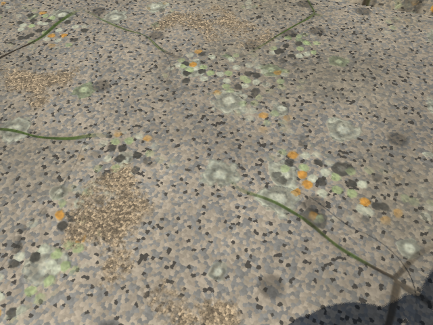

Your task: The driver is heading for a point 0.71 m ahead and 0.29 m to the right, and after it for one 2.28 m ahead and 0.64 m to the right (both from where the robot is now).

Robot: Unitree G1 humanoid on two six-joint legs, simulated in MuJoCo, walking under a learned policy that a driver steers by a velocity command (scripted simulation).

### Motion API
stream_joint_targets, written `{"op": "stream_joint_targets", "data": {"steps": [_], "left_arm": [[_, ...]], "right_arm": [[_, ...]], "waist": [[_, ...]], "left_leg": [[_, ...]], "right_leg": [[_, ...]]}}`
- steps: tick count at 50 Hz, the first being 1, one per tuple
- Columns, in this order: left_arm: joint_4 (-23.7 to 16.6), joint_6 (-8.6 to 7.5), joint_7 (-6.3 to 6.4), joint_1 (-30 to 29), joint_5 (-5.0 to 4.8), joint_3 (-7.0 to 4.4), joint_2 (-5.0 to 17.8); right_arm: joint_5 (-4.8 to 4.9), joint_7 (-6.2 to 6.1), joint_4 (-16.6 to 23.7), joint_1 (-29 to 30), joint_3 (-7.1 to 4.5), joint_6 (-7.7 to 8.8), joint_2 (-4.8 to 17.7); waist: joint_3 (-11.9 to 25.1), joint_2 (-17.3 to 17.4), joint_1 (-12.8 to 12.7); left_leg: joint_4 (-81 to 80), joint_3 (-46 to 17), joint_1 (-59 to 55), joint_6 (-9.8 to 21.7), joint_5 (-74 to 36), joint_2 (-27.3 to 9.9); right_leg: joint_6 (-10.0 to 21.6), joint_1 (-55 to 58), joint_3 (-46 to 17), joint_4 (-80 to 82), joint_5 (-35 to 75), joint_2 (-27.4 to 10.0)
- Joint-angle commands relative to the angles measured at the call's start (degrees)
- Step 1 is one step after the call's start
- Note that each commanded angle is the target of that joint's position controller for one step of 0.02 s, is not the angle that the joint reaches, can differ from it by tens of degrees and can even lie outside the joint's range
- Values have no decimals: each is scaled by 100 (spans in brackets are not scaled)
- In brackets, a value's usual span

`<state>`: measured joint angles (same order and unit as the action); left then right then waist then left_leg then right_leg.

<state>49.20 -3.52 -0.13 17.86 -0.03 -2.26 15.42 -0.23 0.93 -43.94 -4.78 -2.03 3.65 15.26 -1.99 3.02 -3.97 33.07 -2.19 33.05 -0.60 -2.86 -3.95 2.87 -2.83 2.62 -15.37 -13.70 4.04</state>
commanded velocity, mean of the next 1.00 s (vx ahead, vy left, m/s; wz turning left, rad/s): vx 0.19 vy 0.00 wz -0.42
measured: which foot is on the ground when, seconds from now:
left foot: up 0.00-0.04, down 0.06-0.48, up 0.50-0.94, down 0.96-1.00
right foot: down 0.00-0.08, up 0.10-0.46, down 0.48-0.96, up 0.98-1.00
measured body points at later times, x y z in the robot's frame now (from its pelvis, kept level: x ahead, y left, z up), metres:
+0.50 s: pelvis +0.07 -0.01 -0.02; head +0.09 -0.04 +0.43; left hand +0.21 +0.27 -0.12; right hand +0.18 -0.30 -0.14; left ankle +0.16 +0.12 -0.74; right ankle +0.06 -0.10 -0.75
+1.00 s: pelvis +0.19 -0.02 -0.01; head +0.21 -0.02 +0.44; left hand +0.38 +0.22 -0.12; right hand +0.23 -0.34 -0.10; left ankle +0.27 +0.08 -0.74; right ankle +0.06 -0.10 -0.72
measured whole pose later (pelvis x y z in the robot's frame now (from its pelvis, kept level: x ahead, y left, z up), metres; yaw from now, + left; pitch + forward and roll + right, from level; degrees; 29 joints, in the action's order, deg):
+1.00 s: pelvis +0.19 -0.02 -0.01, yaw -28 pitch +3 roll +1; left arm 44.2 -1.0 1.6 20.1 -1.5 -4.7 17.4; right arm 0.6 0.9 -49.0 -4.2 -4.5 6.7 16.7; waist 1.7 -1.8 -2.5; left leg 26.0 -1.0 17.5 0.4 10.8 2.0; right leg 2.5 -14.7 -11.6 -41.7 -27.4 3.2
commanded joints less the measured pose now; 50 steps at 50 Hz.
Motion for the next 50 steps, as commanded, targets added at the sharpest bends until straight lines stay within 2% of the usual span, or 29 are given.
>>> {"op": "stream_joint_targets", "data": {"steps": [1,2,3,4,5,6,7,9,11,14,18,20,22,23,24,25,26,27,28,29,32,37,42,44,46,47,48,49,50], "left_arm": [[-169,39,69,-147,-51,-232,969],[-154,71,84,-269,-73,-225,940],[-117,74,88,-116,-34,-195,836],[-151,18,65,332,110,-100,585],[23,12,40,935,80,62,152],[35,89,33,655,-57,-8,484],[-122,189,63,247,-155,-133,852],[-216,451,203,-107,-134,-222,887],[-219,645,305,28,-99,-253,771],[-285,693,325,73,-67,-279,625],[-492,670,220,-247,-55,-265,557],[-534,671,151,-218,-55,-299,619],[-454,682,77,71,-41,-350,630],[-395,690,58,219,-2,-401,708],[-443,685,94,296,36,-480,991],[-694,683,185,100,24,-611,1737],[-749,523,158,139,253,-571,1670],[-754,368,163,-82,222,-548,1510],[-783,274,171,-308,45,-532,1331],[-785,230,183,-368,-74,-470,1130],[-713,163,255,-54,-55,-382,920],[-670,95,295,184,-87,-458,1113],[-701,146,221,202,-138,-514,1232],[-744,171,192,129,-133,-499,1184],[-822,201,182,-39,-131,-435,997],[-869,199,178,-102,-109,-363,770],[-947,183,162,-139,-54,-240,357],[-1300,94,156,-55,-161,-181,170],[-1267,42,163,23,-248,-281,725]], "right_arm": [[-41,53,312,-37,-164,101,589],[-73,51,198,-333,-200,117,643],[-122,12,70,-657,-272,137,858],[-217,-40,86,-861,-340,140,1264],[-237,-88,60,-1012,-260,40,968],[-116,-78,40,-1108,-162,-40,586],[-32,-77,56,-885,-189,-90,712],[-36,-139,137,-243,-198,-146,762],[-113,-192,143,171,-225,-197,770],[-106,-293,74,289,-263,-230,765],[-63,-387,-39,323,-324,-320,890],[-7,-391,-88,328,-351,-384,963],[110,-376,-123,450,-370,-452,992],[161,-362,-185,373,-357,-481,868],[139,-321,-296,80,-323,-519,617],[-40,-314,-33,219,-280,-506,423],[-65,-347,144,925,-355,-463,623],[26,-325,129,774,-395,-447,684],[54,-312,-29,522,-452,-425,779],[28,-315,-128,467,-504,-383,877],[62,-212,-125,652,-511,-164,762],[83,-91,-128,927,-425,75,549],[171,1,-32,1035,-362,211,621],[212,23,-61,842,-379,287,744],[211,14,-221,312,-423,359,830],[185,-17,-358,-168,-478,378,952],[97,-66,-511,-1002,-548,382,1220],[-25,-63,-628,-1512,-658,313,1811],[21,-25,-592,-1250,-606,319,1541]], "waist": [[374,-786,295],[477,-721,492],[703,-498,567],[1325,178,378],[2028,987,365],[2139,862,598],[1654,541,621],[924,250,438],[623,587,229],[688,568,207],[811,461,322],[808,456,288],[760,391,67],[649,195,20],[360,-731,85],[14,-2259,277],[109,-1740,-41],[230,-1402,190],[226,-1136,337],[210,-1101,323],[225,-1069,264],[168,-1158,96],[66,-1173,-10],[130,-1207,87],[238,-1155,408],[401,-1043,641],[907,-341,943],[1057,1156,831],[580,976,764]], "left_leg": [[-396,47,-787,199,108,179],[-742,117,-1203,300,-124,253],[-1008,76,-1906,435,-1264,186],[-469,-644,-3354,841,-3660,-677],[-374,-1686,-4516,1759,-4299,-1711],[-630,-2022,-4286,1934,-3416,-1845],[-922,-1871,-3777,1768,-2148,-1713],[-1486,-1425,-2668,1476,-154,-1469],[-1904,-930,-1742,1361,869,-1206],[-2006,-353,-1514,1426,834,-1172],[-1978,-48,-1738,1426,839,-1339],[-1890,26,-1869,1341,987,-1420],[-1586,266,-1770,1057,1350,-1332],[-1162,477,-1580,771,1692,-1138],[-9,975,-1018,255,2255,-648],[1369,1229,469,-316,3746,383],[2543,200,482,-225,3975,503],[2786,-81,584,-96,3335,353],[2713,-144,700,-18,2718,218],[2599,-142,871,-6,2336,165],[2041,-155,893,-42,1528,223],[487,-131,317,-233,1078,381],[-357,-112,-491,-257,1355,474],[-605,-125,-1006,-173,1366,502],[-1082,-40,-1897,-29,1140,492],[-1206,-132,-2709,85,1149,267],[-1286,-1063,-3948,390,1754,-652],[-1949,-3317,-4756,1171,3590,-1838],[-2156,-3847,-4430,1398,4442,-2082]], "right_leg": [[634,30,-648,-390,3360,-1561],[515,30,-621,-762,3309,-1463],[301,-79,-513,-1325,3182,-1141],[25,-910,-423,-2270,1773,-738],[-327,-1961,-410,-3554,-1225,-288],[-461,-2260,-771,-4269,-2832,-283],[-494,-2619,-814,-4731,-2778,-397],[-595,-2765,-733,-4809,-2162,-640],[-697,-2286,-541,-4598,-1632,-690],[-677,-2009,-325,-4278,-1230,-738],[-525,-1717,-157,-3444,-833,-826],[-400,-1519,-45,-3017,-750,-788],[-157,-1002,165,-2081,-221,-642],[37,-741,103,-1560,-15,-539],[394,-553,-933,-577,426,-1077],[1314,-458,-3174,-18,1231,-2457],[1691,-963,-3422,201,1045,-2534],[1413,-846,-2966,269,7,-2210],[1055,-696,-2719,328,-1197,-1943],[887,-514,-2731,446,-1815,-1881],[805,-69,-2614,613,-1566,-1691],[864,-55,-2329,555,-873,-1473],[939,-585,-2632,317,-1062,-1427],[906,-732,-2862,168,-1071,-1401],[747,-1049,-2879,-255,-1085,-1161],[573,-1501,-2708,-754,-1136,-917],[283,-2312,-2097,-2241,-1586,-481],[50,-3915,-1268,-3787,-2281,134],[-11,-4592,-1288,-4710,-1998,-373]]}}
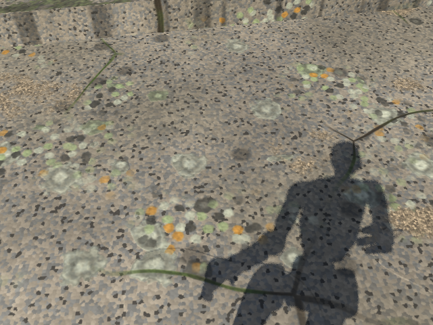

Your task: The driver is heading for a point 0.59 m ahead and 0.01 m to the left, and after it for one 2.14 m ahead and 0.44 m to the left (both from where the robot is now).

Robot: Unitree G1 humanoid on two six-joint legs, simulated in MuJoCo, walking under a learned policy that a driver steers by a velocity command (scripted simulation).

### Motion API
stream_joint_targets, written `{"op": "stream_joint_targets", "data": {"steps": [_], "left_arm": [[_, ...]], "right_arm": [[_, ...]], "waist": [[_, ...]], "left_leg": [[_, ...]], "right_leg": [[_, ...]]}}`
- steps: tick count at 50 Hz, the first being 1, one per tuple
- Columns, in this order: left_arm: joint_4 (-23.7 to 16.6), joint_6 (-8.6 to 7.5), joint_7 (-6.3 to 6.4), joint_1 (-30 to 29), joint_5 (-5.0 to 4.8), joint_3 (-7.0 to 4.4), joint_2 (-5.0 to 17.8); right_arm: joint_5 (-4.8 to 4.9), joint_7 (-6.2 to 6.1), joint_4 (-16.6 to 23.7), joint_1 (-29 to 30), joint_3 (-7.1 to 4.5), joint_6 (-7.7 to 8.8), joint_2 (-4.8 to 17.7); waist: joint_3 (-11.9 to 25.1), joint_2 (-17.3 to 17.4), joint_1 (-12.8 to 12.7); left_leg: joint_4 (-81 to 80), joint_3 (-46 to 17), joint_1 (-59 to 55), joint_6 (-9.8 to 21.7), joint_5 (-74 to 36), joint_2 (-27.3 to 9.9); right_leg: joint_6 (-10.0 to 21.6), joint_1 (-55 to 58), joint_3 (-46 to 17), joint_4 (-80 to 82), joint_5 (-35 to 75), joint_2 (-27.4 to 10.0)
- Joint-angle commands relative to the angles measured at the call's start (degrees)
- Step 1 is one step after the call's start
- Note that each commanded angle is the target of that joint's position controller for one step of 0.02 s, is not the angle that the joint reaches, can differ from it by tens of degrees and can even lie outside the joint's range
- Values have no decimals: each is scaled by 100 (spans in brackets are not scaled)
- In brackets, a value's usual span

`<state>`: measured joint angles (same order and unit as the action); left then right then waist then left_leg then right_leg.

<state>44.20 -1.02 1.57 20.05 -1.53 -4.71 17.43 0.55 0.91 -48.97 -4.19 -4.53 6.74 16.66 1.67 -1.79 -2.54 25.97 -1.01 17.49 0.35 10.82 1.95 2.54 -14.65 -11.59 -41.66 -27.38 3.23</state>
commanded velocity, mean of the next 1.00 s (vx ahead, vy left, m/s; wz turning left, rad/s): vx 0.48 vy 0.00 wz -0.03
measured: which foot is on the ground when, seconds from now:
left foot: down 0.00-0.40, up 0.42-0.94, down 0.96-1.00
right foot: up 0.00-0.38, down 0.40-0.94, up 0.96-1.00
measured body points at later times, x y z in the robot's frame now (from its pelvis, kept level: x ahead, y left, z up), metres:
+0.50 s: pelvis +0.25 -0.07 -0.01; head +0.29 -0.08 +0.44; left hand +0.48 +0.15 -0.09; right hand +0.21 -0.35 -0.15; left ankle +0.11 +0.11 -0.64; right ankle +0.32 -0.17 -0.74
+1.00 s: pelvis +0.55 -0.06 -0.02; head +0.59 -0.05 +0.43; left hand +0.58 +0.23 -0.15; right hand +0.74 -0.31 -0.12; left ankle +0.65 +0.02 -0.74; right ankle +0.34 -0.18 -0.68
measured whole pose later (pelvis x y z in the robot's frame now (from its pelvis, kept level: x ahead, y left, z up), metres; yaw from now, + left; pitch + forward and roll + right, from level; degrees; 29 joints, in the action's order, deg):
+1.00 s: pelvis +0.55 -0.06 -0.02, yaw +3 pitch +2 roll -1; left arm 47.3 -2.9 1.1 17.8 0.2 -3.5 16.5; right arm 1.4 3.2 -42.5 -5.0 -3.2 3.5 16.6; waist -2.9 0.5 -1.6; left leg 36.1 2.4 30.1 6.3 8.6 2.6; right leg -1.2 -4.8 5.4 -49.6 -29.0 -1.2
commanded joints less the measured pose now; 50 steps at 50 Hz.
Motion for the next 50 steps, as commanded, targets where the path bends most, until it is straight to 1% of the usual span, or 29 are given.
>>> {"op": "stream_joint_targets", "data": {"steps": [1,3,5,8,12,14,16,18,19,20,21,22,23,24,25,26,27,29,32,35,38,41,43,45,46,47,48,49,50], "left_arm": [[-693,-203,-21,-340,-83,-116,807],[-641,-178,-50,-452,2,-130,691],[-733,-202,-121,-637,1,-65,413],[-919,-232,-160,-907,40,25,203],[-1192,-298,-289,-1627,76,176,-20],[-1310,-305,-356,-1933,45,195,-12],[-1407,-300,-397,-2062,21,157,120],[-1357,-290,-402,-1709,55,38,373],[-1150,-273,-381,-999,68,-83,560],[-871,-229,-318,-106,67,-227,822],[-706,-159,-208,785,148,-350,1329],[-702,-181,-245,740,130,-296,1465],[-722,-224,-277,519,121,-156,915],[-736,-261,-284,89,110,-92,776],[-744,-286,-297,-274,124,-57,672],[-763,-316,-319,-518,167,-22,534],[-761,-350,-324,-653,203,-3,446],[-664,-450,-320,-723,164,-15,430],[-458,-534,-260,-622,219,-58,525],[-315,-550,-203,-522,241,-67,585],[-149,-545,-151,-328,206,-97,708],[49,-450,-124,-87,143,-127,737],[120,-342,-93,-44,105,-155,793],[90,-234,-29,-151,102,-195,951],[61,-171,13,-194,115,-207,1016],[17,-113,58,-273,111,-185,1003],[-108,-141,103,-174,188,-106,880],[-338,-326,-47,496,335,176,-11],[-350,-569,-143,-93,108,121,453]], "right_arm": [[-9,-33,44,-1046,-244,3,963],[-35,-58,116,-689,-119,-44,593],[-95,-70,37,-776,-63,-45,502],[-70,-62,-112,-1008,-75,-27,638],[39,-74,-183,-1166,-69,-74,831],[96,-68,-283,-1456,-75,-115,937],[138,-65,-370,-1610,-87,-181,1025],[152,-81,-399,-1613,-108,-250,1152],[154,-97,-405,-1558,-94,-287,1154],[103,-120,-374,-1583,-35,-286,1042],[-71,-104,-165,-1762,119,-238,577],[-54,-39,-176,-2275,276,-103,150],[136,-1,-123,-1703,89,-32,809],[225,11,64,-1237,68,14,875],[156,-27,63,-1072,80,23,771],[69,-40,40,-1091,53,-17,733],[60,-29,-6,-1254,57,-89,645],[64,-29,-57,-1389,95,-231,418],[43,-48,98,-908,102,-345,379],[47,16,239,-445,114,-298,352],[48,98,458,117,172,-259,266],[50,199,703,501,200,-249,254],[43,282,866,617,191,-240,293],[46,328,955,396,111,-258,459],[50,322,903,-46,14,-283,628],[68,276,720,-902,-149,-296,897],[78,171,570,-1863,-336,-349,1375],[139,139,594,-1899,-418,-340,1849],[101,130,683,-2072,-283,-309,1362]], "waist": [[-204,1167,625],[-457,939,497],[-505,900,499],[-514,743,521],[-601,668,667],[-659,663,745],[-683,698,656],[-361,815,300],[78,786,-149],[610,706,-569],[1506,-342,-707],[2345,-1410,-288],[1723,-805,-441],[808,-651,-324],[405,-216,-123],[141,-219,75],[113,-308,256],[26,-268,419],[-339,-154,369],[-502,-93,209],[-670,-10,-21],[-759,63,-169],[-729,11,-154],[-416,-226,52],[-73,-355,303],[399,-273,773],[1033,267,1148],[1632,1707,486],[2114,1090,943]], "left_leg": [[-1450,-3268,-2561,1119,2755,-2378],[-1521,-2089,-2065,831,1381,-1919],[-1680,-1326,-1646,786,360,-1632],[-1811,-735,-1523,990,-729,-1540],[-1865,-72,-1282,941,-1352,-1384],[-1866,-42,-1411,930,-1431,-1517],[-1718,-35,-1780,871,-1892,-1722],[-1053,134,-2043,749,-3589,-1759],[-189,361,-1909,625,-4422,-1615],[963,530,-1216,444,-4194,-1375],[3080,711,512,185,-1861,-883],[4518,-90,1727,56,2252,-71],[4975,-476,2305,129,2121,-402],[4867,-281,2559,194,1597,-648],[4541,-213,2362,186,1116,-867],[4252,-215,2093,154,808,-1006],[4129,-270,1759,129,589,-1102],[3889,-228,1619,31,373,-1135],[3220,-324,2124,-101,-406,-1158],[2140,-346,2081,-88,-1464,-942],[1327,-120,1938,-13,-2005,-764],[889,-47,2238,134,-1762,-690],[746,115,2349,275,-1197,-594],[762,490,1830,469,-522,-267],[809,668,1214,591,-245,-32],[562,727,9,783,-415,223],[509,-453,-1826,1152,-516,-429],[62,-3745,-3900,2342,498,-1897],[-721,-4725,-4308,2390,1072,-2045]], "right_leg": [[0,-3573,150,-2412,-113,-491],[-75,-3423,283,-2445,678,-745],[-111,-3113,389,-2229,1153,-864],[-240,-3056,558,-1541,1622,-810],[-244,-2378,1118,30,2531,-782],[-175,-2111,1259,463,2611,-703],[-18,-1974,1266,779,2403,-624],[209,-1178,1432,1009,2108,-362],[385,-129,1566,1217,2275,-191],[545,1311,1450,1151,2365,-259],[1022,3326,-357,1046,2069,-1624],[1749,4006,-3010,2028,1168,-2679],[1485,3557,-2715,2298,870,-2439],[1289,2698,-1761,2411,1356,-2209],[1168,1909,-1148,2539,1902,-1942],[1111,1313,-694,2720,2367,-1739],[1104,946,-466,2930,2477,-1630],[1182,606,-123,3256,2662,-1604],[1135,511,439,3554,2768,-1584],[906,548,1079,3646,2832,-1432],[785,758,1470,3755,2804,-1506],[717,1570,1666,3508,3105,-1717],[633,2089,1754,3145,3803,-1860],[484,2350,1931,2392,5811,-1867],[386,2363,2029,1669,6788,-1812],[206,1970,2211,493,7027,-1605],[-34,602,2216,-1238,5488,-1384],[-460,-2096,1708,-3270,-140,-89],[-349,-2812,529,-3886,-590,-38]]}}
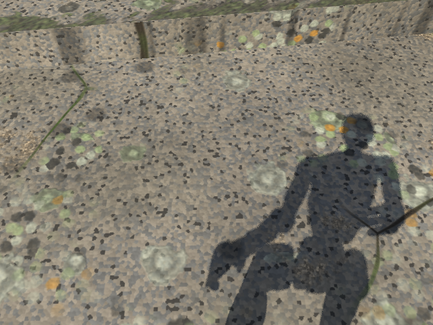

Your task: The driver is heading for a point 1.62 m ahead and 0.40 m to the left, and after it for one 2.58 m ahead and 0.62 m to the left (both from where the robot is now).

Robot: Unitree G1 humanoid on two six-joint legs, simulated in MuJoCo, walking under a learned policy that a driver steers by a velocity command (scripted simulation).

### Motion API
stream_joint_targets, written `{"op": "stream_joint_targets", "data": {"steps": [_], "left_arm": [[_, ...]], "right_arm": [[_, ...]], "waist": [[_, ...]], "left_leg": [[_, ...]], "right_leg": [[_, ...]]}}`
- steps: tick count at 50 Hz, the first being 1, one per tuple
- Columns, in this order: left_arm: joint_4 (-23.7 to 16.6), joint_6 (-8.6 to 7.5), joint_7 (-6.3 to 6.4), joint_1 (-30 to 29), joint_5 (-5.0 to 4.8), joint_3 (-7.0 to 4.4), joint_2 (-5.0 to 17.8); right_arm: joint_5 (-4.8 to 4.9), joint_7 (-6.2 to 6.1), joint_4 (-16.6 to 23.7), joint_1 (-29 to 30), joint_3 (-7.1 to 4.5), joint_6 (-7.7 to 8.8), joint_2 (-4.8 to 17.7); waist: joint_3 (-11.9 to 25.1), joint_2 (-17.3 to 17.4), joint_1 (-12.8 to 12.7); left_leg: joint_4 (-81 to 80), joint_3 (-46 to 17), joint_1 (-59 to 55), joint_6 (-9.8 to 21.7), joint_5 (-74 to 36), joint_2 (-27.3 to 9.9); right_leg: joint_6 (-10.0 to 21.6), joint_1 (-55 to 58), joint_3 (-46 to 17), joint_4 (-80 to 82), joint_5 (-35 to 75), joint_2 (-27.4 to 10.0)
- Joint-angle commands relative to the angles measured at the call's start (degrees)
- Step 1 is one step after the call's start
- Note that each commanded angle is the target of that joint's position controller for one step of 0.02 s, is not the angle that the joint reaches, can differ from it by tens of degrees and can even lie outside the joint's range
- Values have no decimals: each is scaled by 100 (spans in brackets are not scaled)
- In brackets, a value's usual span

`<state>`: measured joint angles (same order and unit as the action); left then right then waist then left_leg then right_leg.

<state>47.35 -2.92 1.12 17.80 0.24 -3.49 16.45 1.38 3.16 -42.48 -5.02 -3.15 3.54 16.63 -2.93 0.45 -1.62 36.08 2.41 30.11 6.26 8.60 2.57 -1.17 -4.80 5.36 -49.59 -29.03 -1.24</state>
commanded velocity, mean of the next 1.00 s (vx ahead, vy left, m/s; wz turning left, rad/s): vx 0.31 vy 0.00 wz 0.48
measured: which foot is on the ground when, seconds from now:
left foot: down 0.00-0.44, up 0.46-0.86, down 0.88-1.00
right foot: up 0.00-0.40, down 0.42-0.88, up 0.90-1.00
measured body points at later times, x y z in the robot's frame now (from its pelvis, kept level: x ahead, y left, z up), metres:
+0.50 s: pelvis +0.30 -0.02 +0.01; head +0.33 -0.02 +0.46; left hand +0.44 +0.28 -0.06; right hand +0.44 -0.29 -0.11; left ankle +0.13 +0.06 -0.65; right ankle +0.41 -0.11 -0.71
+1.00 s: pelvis +0.41 +0.04 +0.02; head +0.44 +0.08 +0.47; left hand +0.38 +0.35 -0.11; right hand +0.71 -0.08 -0.05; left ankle +0.41 +0.16 -0.71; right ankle +0.43 -0.11 -0.66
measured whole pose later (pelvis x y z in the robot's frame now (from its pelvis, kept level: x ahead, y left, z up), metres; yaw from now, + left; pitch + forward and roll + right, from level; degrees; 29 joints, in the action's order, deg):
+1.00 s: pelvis +0.41 +0.04 +0.02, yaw +29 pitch +2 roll -1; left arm 46.9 -0.1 -0.1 8.4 -0.3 -2.9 18.1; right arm -0.8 0.2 -34.4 -5.6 -2.0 -1.1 14.4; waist -3.1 -1.9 -1.5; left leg 28.9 -0.5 20.8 2.1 9.9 1.2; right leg -4.5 -22.2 1.2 -54.3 -32.9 -3.3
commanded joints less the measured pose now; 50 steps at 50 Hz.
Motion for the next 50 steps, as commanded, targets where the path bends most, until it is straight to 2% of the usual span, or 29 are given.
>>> {"op": "stream_joint_targets", "data": {"steps": [1,2,3,4,5,8,12,15,18,20,21,22,23,24,25,26,27,29,32,35,40,42,43,44,45,46,47,48,50], "left_arm": [[-852,-514,-156,-422,-271,-64,811],[-915,-586,-129,-632,-217,-32,756],[-909,-593,-84,-744,-58,-69,776],[-916,-540,-74,-657,7,-109,810],[-932,-473,-77,-562,36,-119,769],[-1024,-318,-60,-658,78,-60,533],[-1234,-338,-100,-1524,58,45,300],[-1370,-390,-171,-1964,-49,17,405],[-1382,-458,-226,-1905,-76,-85,640],[-1225,-512,-203,-1263,-67,-194,792],[-1169,-543,-159,-669,62,-278,1007],[-1137,-521,-110,-11,236,-394,1505],[-1004,-421,-158,192,125,-389,1391],[-1149,-364,-147,-116,43,-248,881],[-1223,-287,-119,-380,54,-170,640],[-1196,-235,-121,-641,64,-121,528],[-1152,-211,-121,-822,63,-91,449],[-1038,-198,-124,-986,88,-130,557],[-900,-152,-58,-1084,60,-236,817],[-808,-46,-3,-1211,-17,-254,880],[-539,52,-85,-1007,-178,-289,1082],[-466,77,-89,-1074,-268,-268,1071],[-344,60,-103,-803,-235,-209,897],[-408,20,-123,-657,0,-85,604],[-483,25,-174,-449,204,93,246],[-430,87,-197,-493,56,15,576],[-449,154,-182,-736,-112,-44,786],[-398,212,-121,-874,-117,-78,814],[-275,338,-45,-764,-42,-80,752]], "right_arm": [[-32,-120,40,-1776,-360,45,1107],[-24,-135,125,-1425,-329,68,990],[-33,-149,216,-1060,-279,65,817],[-108,-175,323,-865,-226,66,697],[-124,-190,386,-775,-224,57,687],[-74,-281,398,-852,-280,59,866],[-9,-390,323,-1141,-329,-22,984],[23,-412,222,-1487,-332,-91,973],[17,-436,221,-1547,-331,-140,919],[-7,-427,291,-1392,-308,-160,818],[-50,-407,388,-1320,-219,-150,569],[-38,-430,560,-1762,-118,-128,245],[-5,-432,641,-2196,-85,-107,382],[27,-440,533,-2013,-228,-152,918],[1,-450,618,-1506,-288,-224,1067],[-46,-461,705,-1256,-312,-290,1030],[-60,-467,747,-1205,-345,-364,967],[-2,-452,769,-1336,-272,-494,594],[-39,-430,942,-1076,-214,-558,424],[-68,-330,1016,-804,-186,-537,386],[-99,-207,1248,-290,-215,-521,459],[-109,-196,1203,-472,-253,-495,498],[-137,-243,1150,-658,-325,-474,707],[-210,-343,1198,-968,-424,-470,1194],[-343,-418,1342,-856,-326,-477,1241],[-286,-382,1251,-856,-183,-433,779],[-260,-323,1138,-690,-169,-396,711],[-229,-313,1073,-406,-180,-377,723],[-198,-335,1038,-6,-154,-403,712]], "waist": [[1747,604,929],[1242,66,720],[836,-131,493],[717,-23,281],[648,65,158],[409,96,93],[294,305,436],[298,415,621],[330,563,495],[529,665,104],[1060,489,-213],[1993,-599,-215],[2459,-2012,-52],[1810,-1211,-109],[1269,-680,-152],[872,-400,-41],[662,-465,110],[477,-791,258],[637,-750,242],[804,-643,165],[686,-641,39],[707,-611,232],[839,-349,276],[1369,523,290],[1735,1535,127],[2123,961,314],[1704,833,311],[1301,653,250],[980,690,51]], "left_leg": [[-1858,-4182,-5051,1484,942,-1955],[-1862,-3539,-4210,1293,402,-1722],[-1937,-3032,-3359,1188,-287,-1519],[-2069,-2739,-2802,1170,-795,-1370],[-2185,-2624,-2488,1195,-1049,-1292],[-2359,-2078,-1765,1167,-1618,-1102],[-2229,-1576,-1331,716,-1146,-605],[-2003,-1942,-1559,590,-604,-723],[-1474,-2521,-2160,466,-400,-966],[-895,-2590,-2168,286,-765,-840],[206,-2299,-1860,55,-892,-494],[2155,-1563,-355,-392,444,226],[3452,-1266,835,-622,2866,357],[4015,-1426,1162,-733,2620,-1],[4145,-1181,1153,-828,2270,-171],[3944,-1026,1033,-901,2061,-322],[3653,-961,861,-922,1931,-504],[3164,-659,433,-980,1684,-558],[2336,-555,412,-1037,1082,-659],[1404,-419,-78,-949,238,-661],[149,-226,-559,-679,326,-415],[-853,-84,-1202,-462,-203,-239],[-1345,-235,-1923,-288,-1062,-245],[-1174,-1364,-3103,59,-3461,-1274],[-905,-2755,-3847,1170,-5231,-2525],[-1046,-2696,-3579,1676,-4578,-2629],[-1255,-2362,-3172,1448,-3530,-2227],[-1351,-2027,-2851,1058,-2890,-1877],[-1437,-1518,-2049,749,-2689,-1542]], "right_leg": [[160,-4224,-1213,-2972,74,90],[220,-4087,-1152,-2492,545,-166],[175,-3760,-1101,-1965,771,-324],[132,-3336,-1133,-1738,922,-426],[59,-3136,-1114,-1523,966,-447],[-205,-3002,-888,-621,1356,-429],[-318,-2448,-749,1209,3120,-64],[-288,-2193,-831,1849,3443,137],[-87,-2092,-1027,2188,2881,139],[182,-1232,-899,2491,2662,138],[480,-117,-1239,2413,2822,-349],[1200,1925,-2913,2288,3275,-1671],[1795,2566,-4764,2669,3187,-2513],[1645,1985,-4247,2708,3222,-2370],[1442,1293,-3219,2651,3849,-2116],[1343,604,-2492,2697,4587,-1826],[1262,119,-2013,2779,4869,-1605],[1275,-545,-1395,3150,4896,-1355],[1453,-401,-992,3357,5170,-1522],[1374,-365,-484,3385,4924,-1449],[1233,-67,-391,2960,4564,-1513],[989,-136,-327,2420,4288,-1395],[706,-389,-143,1903,4030,-1121],[282,-1152,213,826,2599,-730],[-163,-2340,-46,-609,-1129,-161],[-330,-2431,-687,-1100,-1228,-257],[-358,-2517,-736,-1166,-957,-340],[-349,-2598,-747,-968,-710,-389],[-457,-2084,-680,-537,-224,-338]]}}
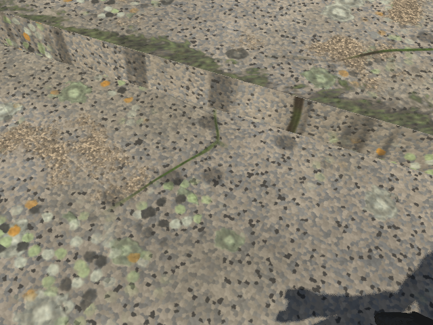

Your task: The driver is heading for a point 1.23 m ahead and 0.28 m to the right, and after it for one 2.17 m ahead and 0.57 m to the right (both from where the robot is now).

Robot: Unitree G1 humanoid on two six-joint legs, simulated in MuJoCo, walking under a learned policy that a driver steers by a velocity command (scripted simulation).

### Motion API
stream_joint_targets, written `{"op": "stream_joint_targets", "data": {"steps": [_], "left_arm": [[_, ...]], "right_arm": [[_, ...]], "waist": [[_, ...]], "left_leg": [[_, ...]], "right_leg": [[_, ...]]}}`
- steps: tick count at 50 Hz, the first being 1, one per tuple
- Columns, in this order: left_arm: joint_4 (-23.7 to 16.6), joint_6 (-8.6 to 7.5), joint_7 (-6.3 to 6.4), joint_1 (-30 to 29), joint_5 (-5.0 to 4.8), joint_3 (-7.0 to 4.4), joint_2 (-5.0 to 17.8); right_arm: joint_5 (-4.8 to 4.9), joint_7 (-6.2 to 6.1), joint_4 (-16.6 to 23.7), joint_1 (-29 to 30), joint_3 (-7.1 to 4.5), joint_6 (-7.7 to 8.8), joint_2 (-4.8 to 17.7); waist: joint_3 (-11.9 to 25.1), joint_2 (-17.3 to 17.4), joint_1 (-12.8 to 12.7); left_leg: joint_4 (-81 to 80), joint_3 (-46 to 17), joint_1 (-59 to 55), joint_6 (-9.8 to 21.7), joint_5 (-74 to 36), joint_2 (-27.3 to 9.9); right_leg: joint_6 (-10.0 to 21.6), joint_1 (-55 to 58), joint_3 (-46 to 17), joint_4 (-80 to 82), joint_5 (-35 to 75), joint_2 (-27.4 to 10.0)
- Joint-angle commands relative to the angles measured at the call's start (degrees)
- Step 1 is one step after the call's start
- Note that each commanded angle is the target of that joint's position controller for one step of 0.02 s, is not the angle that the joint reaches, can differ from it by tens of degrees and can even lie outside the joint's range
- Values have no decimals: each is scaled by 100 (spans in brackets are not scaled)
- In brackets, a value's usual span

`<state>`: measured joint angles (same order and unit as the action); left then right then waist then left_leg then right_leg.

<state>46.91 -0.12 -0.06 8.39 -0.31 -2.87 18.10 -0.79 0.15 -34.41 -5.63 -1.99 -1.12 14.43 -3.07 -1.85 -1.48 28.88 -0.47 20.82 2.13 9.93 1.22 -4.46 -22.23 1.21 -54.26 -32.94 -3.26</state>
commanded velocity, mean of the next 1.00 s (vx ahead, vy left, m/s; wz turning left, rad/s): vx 0.03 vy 0.00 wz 0.04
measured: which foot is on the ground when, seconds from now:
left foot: down 0.00-1.00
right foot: up 0.00-0.14, down 0.16-1.00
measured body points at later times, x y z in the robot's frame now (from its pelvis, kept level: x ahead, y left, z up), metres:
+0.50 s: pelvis +0.03 -0.03 +0.00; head +0.04 -0.03 +0.45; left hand +0.13 +0.23 -0.13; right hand +0.14 -0.29 -0.12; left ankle +0.06 +0.10 -0.73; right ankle +0.01 -0.15 -0.73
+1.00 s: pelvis +0.06 -0.03 +0.00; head +0.05 -0.03 +0.45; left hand +0.09 +0.24 -0.15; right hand +0.12 -0.30 -0.14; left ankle +0.05 +0.09 -0.72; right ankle +0.01 -0.15 -0.73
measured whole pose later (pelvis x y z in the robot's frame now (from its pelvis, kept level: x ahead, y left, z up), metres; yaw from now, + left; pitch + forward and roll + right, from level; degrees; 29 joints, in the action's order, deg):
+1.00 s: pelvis +0.06 -0.03 +0.00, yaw +1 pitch -1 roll +0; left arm 60.0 -0.7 1.7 14.6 -0.8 -1.5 14.1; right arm 0.7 -2.0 -60.6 -11.6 -3.0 0.0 13.8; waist -0.1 -0.2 -0.6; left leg 37.6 0.0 15.4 0.9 22.6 -0.5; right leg 1.3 -8.0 0.9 -29.0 -20.2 -0.4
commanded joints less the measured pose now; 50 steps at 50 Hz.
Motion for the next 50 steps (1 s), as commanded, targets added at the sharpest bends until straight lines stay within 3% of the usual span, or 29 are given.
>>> {"op": "stream_joint_targets", "data": {"steps": [1,3,5,7,8,9,10,11,12,16,24,34,43,45,46,48,49,50], "left_arm": [[-175,77,81,297,20,-116,492],[-110,76,91,324,15,-54,314],[-97,83,89,281,15,-34,282],[-15,78,54,406,72,-5,203],[-26,72,34,363,175,4,267],[-106,66,44,288,230,-27,544],[-40,65,53,1,156,-87,795],[-102,34,29,-180,155,-26,486],[-64,-13,24,-184,196,20,359],[165,-172,63,87,117,58,318],[458,-129,99,175,85,91,265],[825,-90,95,202,63,107,221],[1071,-71,130,331,63,123,202],[1174,-38,160,501,19,92,261],[1155,-19,182,506,-17,41,406],[1147,-57,209,769,-72,-66,711],[1172,-113,220,855,-104,-130,850],[1152,-181,224,838,-93,-141,809]], "right_arm": [[-13,-42,208,140,-273,53,914],[-42,-55,125,153,-258,54,811],[-35,-63,7,146,-231,53,750],[17,-52,-97,267,-169,47,616],[23,-32,-226,60,-123,70,479],[-42,-22,-333,-132,-105,87,426],[-72,-11,-340,-358,-114,84,350],[-100,-42,-392,-76,-128,68,496],[-53,-74,-405,47,-181,57,600],[-31,-153,-640,-122,-206,41,535],[29,-190,-1187,-328,-247,80,517],[57,-278,-1826,-416,-242,44,584],[67,-301,-2279,-378,-202,36,561],[100,-303,-2414,-473,-189,23,496],[126,-299,-2419,-443,-198,34,494],[138,-249,-2271,-130,-180,171,425],[163,-200,-2189,8,-156,269,349],[202,-147,-2168,30,-160,356,339]], "waist": [[992,899,-30],[1071,905,33],[1093,967,74],[1006,919,-88],[910,743,-65],[723,330,113],[476,-515,483],[286,-503,277],[175,-428,232],[250,-164,147],[389,196,83],[324,181,109],[240,154,119],[268,6,103],[65,-208,78],[-406,-740,-78],[-637,-905,-114],[-762,-856,-73]], "left_leg": [[-746,-1075,-902,1114,-2721,-1301],[-756,-981,-854,1112,-2430,-1238],[-770,-1076,-830,1105,-1882,-1280],[-714,-1010,-550,849,-747,-1104],[-722,-949,-367,522,63,-896],[-499,-759,-162,210,848,-602],[-549,-356,-452,-38,953,-241],[-370,-294,-909,-168,659,-197],[-283,-302,-1032,-148,452,-214],[-309,-395,-1006,-59,-133,-306],[-298,-354,-1145,-151,-839,-328],[-363,-299,-1304,-188,-1011,-343],[-445,-235,-1295,-208,-877,-324],[-222,63,-1157,-187,565,-61],[61,243,-788,-165,1463,99],[945,434,187,-122,1740,128],[1413,276,434,-51,1532,-104],[1670,129,707,29,1585,-298]], "right_leg": [[-151,-31,-203,242,399,-77],[-126,352,-124,868,823,-19],[-52,658,-119,1465,1247,1],[106,1277,-20,2559,2173,85],[228,1558,-188,2991,2755,-20],[422,1597,-667,3179,3118,-465],[703,826,-682,3167,1975,-569],[738,231,-699,3421,953,-425],[625,70,-650,3509,729,-345],[454,473,-457,3279,1573,-187],[516,870,-339,3133,2323,-63],[533,998,-260,3218,2680,33],[533,1010,-232,3302,2625,84],[668,989,-277,3445,1075,127],[848,873,-545,3609,-35,-11],[1364,884,-1763,4306,-1500,-890],[1659,775,-2411,4577,-1589,-1388],[1799,837,-2649,4656,-1315,-1613]]}}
